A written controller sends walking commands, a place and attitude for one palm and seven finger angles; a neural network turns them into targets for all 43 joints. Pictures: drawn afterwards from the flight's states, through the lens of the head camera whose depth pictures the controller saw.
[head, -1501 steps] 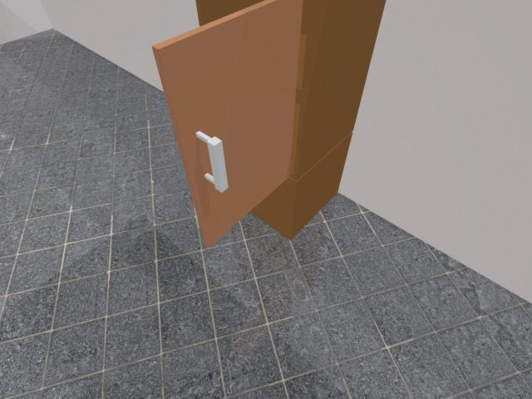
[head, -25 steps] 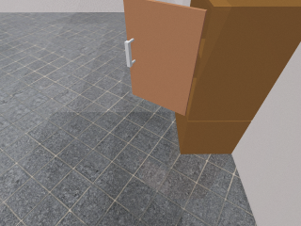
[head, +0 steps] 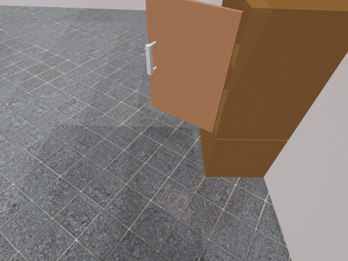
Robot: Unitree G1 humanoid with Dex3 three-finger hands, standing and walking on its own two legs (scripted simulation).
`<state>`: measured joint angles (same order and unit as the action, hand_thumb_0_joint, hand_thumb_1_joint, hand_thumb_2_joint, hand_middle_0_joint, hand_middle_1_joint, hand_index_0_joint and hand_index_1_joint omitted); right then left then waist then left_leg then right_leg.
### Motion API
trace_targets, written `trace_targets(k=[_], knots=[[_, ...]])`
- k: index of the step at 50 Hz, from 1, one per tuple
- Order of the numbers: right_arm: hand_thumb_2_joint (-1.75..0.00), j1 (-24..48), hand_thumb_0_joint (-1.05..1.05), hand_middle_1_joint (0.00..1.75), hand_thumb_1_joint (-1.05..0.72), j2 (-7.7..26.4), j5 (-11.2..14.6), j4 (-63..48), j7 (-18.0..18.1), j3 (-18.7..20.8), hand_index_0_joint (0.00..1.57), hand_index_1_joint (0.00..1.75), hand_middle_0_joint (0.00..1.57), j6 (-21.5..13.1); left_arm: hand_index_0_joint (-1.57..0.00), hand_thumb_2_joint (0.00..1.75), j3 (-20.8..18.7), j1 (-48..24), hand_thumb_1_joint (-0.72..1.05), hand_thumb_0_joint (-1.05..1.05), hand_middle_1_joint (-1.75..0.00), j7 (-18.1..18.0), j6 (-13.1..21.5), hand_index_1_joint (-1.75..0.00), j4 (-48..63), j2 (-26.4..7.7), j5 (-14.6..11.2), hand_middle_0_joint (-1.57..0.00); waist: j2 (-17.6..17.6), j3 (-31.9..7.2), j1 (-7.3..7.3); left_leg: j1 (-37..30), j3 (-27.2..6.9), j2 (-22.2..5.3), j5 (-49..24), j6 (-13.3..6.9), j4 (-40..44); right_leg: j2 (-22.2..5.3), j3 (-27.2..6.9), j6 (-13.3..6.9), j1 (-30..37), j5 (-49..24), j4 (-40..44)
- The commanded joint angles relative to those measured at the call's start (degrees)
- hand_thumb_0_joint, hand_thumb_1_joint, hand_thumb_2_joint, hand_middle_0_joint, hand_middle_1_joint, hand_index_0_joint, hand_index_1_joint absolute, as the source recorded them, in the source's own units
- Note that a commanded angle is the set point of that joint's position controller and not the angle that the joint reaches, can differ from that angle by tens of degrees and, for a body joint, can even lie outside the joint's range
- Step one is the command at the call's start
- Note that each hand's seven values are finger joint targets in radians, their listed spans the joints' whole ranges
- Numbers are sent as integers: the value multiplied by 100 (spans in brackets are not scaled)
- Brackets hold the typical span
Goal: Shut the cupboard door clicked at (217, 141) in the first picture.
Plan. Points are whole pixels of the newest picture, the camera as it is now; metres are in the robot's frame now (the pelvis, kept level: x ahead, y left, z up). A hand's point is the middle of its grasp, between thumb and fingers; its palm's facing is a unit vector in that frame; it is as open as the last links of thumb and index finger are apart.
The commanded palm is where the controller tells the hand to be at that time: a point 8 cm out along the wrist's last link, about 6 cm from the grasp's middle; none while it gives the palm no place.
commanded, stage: look to check the result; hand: left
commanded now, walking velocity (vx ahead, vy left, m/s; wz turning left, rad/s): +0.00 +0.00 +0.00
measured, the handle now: (152, 58) +0.95 +0.15 -0.02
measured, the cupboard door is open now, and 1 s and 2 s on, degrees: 59 59 59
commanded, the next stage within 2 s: walk to a spot facing it in 0.50 s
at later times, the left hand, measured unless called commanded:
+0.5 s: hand out of the picture +0.05 +0.22 -0.16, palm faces -0.01 -0.96 -0.29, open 7.4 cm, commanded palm none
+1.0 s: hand out of the picture +0.04 +0.21 -0.19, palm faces +0.16 -0.96 -0.23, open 7.4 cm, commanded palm none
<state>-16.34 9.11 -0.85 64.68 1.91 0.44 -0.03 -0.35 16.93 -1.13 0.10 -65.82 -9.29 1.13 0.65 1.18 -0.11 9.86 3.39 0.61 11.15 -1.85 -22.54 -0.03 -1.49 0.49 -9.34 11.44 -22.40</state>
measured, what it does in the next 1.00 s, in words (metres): stands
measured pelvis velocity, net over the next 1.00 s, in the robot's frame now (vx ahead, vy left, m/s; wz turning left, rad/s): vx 0.01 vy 0.00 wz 0.18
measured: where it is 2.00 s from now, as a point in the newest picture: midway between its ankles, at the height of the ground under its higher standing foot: outside the picture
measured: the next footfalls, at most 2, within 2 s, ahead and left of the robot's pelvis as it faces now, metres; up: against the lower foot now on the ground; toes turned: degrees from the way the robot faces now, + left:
right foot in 1.46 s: +0.09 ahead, -0.14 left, +0.00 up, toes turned +27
left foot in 1.84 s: -0.04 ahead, +0.10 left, +0.00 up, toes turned +46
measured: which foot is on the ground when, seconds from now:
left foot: down 0.00-1.00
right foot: down 0.00-1.00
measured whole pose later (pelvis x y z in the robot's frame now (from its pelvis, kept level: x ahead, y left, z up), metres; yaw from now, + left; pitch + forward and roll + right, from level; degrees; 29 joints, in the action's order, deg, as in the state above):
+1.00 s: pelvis +0.01 +0.00 -0.01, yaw +11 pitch -1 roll -1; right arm -11.1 11.9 -0.7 59.0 -0.4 2.0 3.3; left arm -2.4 9.7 -1.4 -1.3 -57.8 -13.4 1.7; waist 1.4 6.0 -1.3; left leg 17.5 2.2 -0.4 22.5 1.2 -38.7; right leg -3.8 8.0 0.7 -11.0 19.0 -32.0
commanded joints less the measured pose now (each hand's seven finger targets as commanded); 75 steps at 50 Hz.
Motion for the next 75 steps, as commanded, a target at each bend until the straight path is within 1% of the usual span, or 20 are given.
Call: trace_targets(k=[1, 32, 37, 42, 44, 46, 49, 50, 51, 52, 53, 55, 59, 67, 70, 71, 72, 73, 74, 75], knots=[[-90, -189, 0, 30, -90, 854, 17, -199, 32, 155, 20, 30, 20, -86, -20, 90, -135, 139, 90, 0, -30, -69, 64, -30, 202, -801, -11, -20, -160, 438, -35, 165, -758, -697, 366, -38, 719, -423, -388, -257, -325, -28, 432], [-90, 923, 0, 30, -90, 1870, 12, -330, -79, 221, 20, 30, 20, -140, -20, 90, -235, -970, 90, 0, -30, 18, 166, -30, 440, -1890, -31, -20, -126, -74, -32, -325, -780, -752, -611, 34, 716, -628, -470, -275, 161, -667, 654], [-90, 707, 0, 30, -90, 1278, 6, -391, -117, 107, 20, 30, 20, 39, -20, 90, -183, -630, 90, 0, -30, -59, -22, -30, 460, -1414, -46, -20, -115, -79, 14, 109, -849, -677, -1047, 112, 245, -768, -178, -147, 210, -920, 110], [-90, 680, 0, 30, -90, 1216, 8, -692, -152, 230, 20, 30, 20, 155, -20, 90, -366, -477, 90, 0, -30, -92, -71, -30, 745, -1690, -18, -20, 594, -204, 73, 723, -536, -219, -594, 239, -957, -1525, -555, -649, 370, -1165, 171], [-90, 659, 0, 30, -90, 1169, 1, -842, -143, 287, 20, 30, 20, 216, -20, 90, -414, -448, 90, 0, -30, -128, -72, -30, 880, -1710, 6, -20, 1006, -131, 101, 1123, -343, -99, 1187, 297, -2110, -1991, -676, -1115, 458, -1971, 215], [-90, 590, 0, 30, -90, 1052, 21, -911, -166, 331, 20, 30, 20, 248, -20, 90, -459, -595, 90, 0, -30, -164, -67, -30, 1033, -1635, 68, -20, 1005, 18, 25, 1224, -381, -294, 1891, 300, -2470, -2206, -452, -1243, 274, -2359, 113], [-90, 169, 0, 30, -90, 940, 38, -919, -239, 332, 20, 30, 20, 201, -20, 90, -507, -775, 90, 0, -30, -132, -72, -30, 1229, -1586, 27, -20, 559, -51, -221, 504, -261, -397, 447, 330, -861, -1821, 295, -653, 46, -2338, -881], [-90, -107, 0, 30, -90, 1110, -6, -871, -241, 354, 20, 30, 20, 149, -20, 90, -492, -644, 90, 0, -30, -111, -114, -30, 1286, -1440, -11, -20, -305, -222, -289, -106, -796, -630, -1106, 177, -154, -1342, 742, -232, -517, -1231, -1723], [-90, -308, 0, 30, -90, 1629, -74, -904, -189, 479, 20, 30, 20, 116, -20, 90, -442, -490, 90, 0, -30, -88, -164, -30, 1438, -1028, -69, -20, -2063, -218, -309, -529, -2744, -1886, -2952, -467, 326, -448, 1001, 289, -1729, 1787, -2886], [-90, -545, 0, 30, -90, 1805, -109, -826, -120, 546, 20, 30, 20, 174, -20, 90, -405, -810, 90, 0, -30, -114, -220, -30, 1574, -1078, -16, -20, -1702, -291, -483, -393, -3135, -2281, -2821, -930, 544, -299, 305, 203, -1889, 2567, -3761], [-90, -403, 0, 30, -90, 1682, -109, -852, -119, 528, 20, 30, 20, 192, -20, 90, -454, -776, 90, 0, -30, -107, -263, -30, 1552, -1103, 9, -20, -1139, -289, -334, -71, -2684, -2074, -1198, -862, 703, -445, 22, 94, -1787, 2120, -4042], [-90, -29, 0, 30, -90, 1482, -106, -1060, -51, 485, 20, 30, 20, 143, -20, 90, -498, -931, 90, 0, -30, -50, -246, -30, 1561, -1110, 41, -20, -860, 100, -211, 320, -2676, -1694, -380, -659, 780, -469, -65, 175, -2105, 1418, -4251], [-90, -78, 0, 30, -90, 1368, -75, -1081, 0, 478, 20, 30, 20, 68, -20, 90, -479, -751, 90, 0, -30, -13, -153, -30, 1557, -951, 12, -20, -491, -387, -156, -438, -2268, -1344, -1633, -703, 428, -348, -43, 298, -2196, 1044, -3824], [-90, 42, 0, 30, -90, 1485, -111, -1200, -61, 600, 20, 30, 20, 198, -20, 90, -455, -789, 90, 0, -30, -45, -184, -30, 1765, -887, -20, -20, -1125, -362, -203, 112, -2719, -1092, -889, -688, 454, -21, 102, 281, -1368, 1317, -2273], [-90, 429, 0, 30, -90, 1471, -77, -1382, -90, 650, 20, 30, 20, 247, -20, 90, -495, -167, 90, 0, -30, -74, -167, -30, 1633, -1004, -51, -20, -1113, -427, 84, 912, -2763, -798, -317, -490, 279, 131, 165, 196, -151, 829, -1022], [-90, 562, 0, 30, -90, 1363, -40, -1455, -101, 648, 20, 30, 20, 268, -20, 90, -536, 98, 90, 0, -30, -95, -136, -30, 1569, -1111, -37, -20, -843, -408, 243, 1539, -2607, -522, 303, -283, 56, 3, 121, 163, 573, 463, -189], [-90, 483, 0, 30, -90, 1064, 12, -1497, -142, 628, 20, 30, 20, 281, -20, 90, -616, 206, 90, 0, -30, -130, -83, -30, 1596, -1513, 43, -20, 309, -405, 292, 2312, -1966, 84, 1254, 103, -931, -1016, -914, -126, 1078, 1183, 754], [-90, 458, 0, 30, -90, 806, 0, -1596, -154, 618, 20, 30, 20, 261, -20, 90, -663, -52, 90, 0, -30, -156, -75, -30, 1729, -1919, 106, -20, 1727, -117, 289, 2819, -835, 721, 2064, 456, -2784, -2584, -2605, -786, 533, 1695, 1362], [-90, 481, 0, 30, -90, 1183, -80, -1557, -193, 687, 20, 30, 20, 296, -20, 90, -577, -462, 90, 0, -30, -173, -100, -30, 1837, -1806, 41, -20, 1099, 99, 99, 2389, -1010, 303, 2123, 378, -3949, -2796, -2288, -1023, -535, 1584, 1305], [-90, 174, 0, 30, -90, 962, -101, -1563, -262, 644, 20, 30, 20, 334, -20, 90, -527, -1038, 90, 0, -30, -158, -132, -30, 2017, -1645, 53, -20, 809, 231, -279, 2315, -907, 269, 1817, 343, -4478, -2428, -1578, -1001, -882, 1358, 1100]])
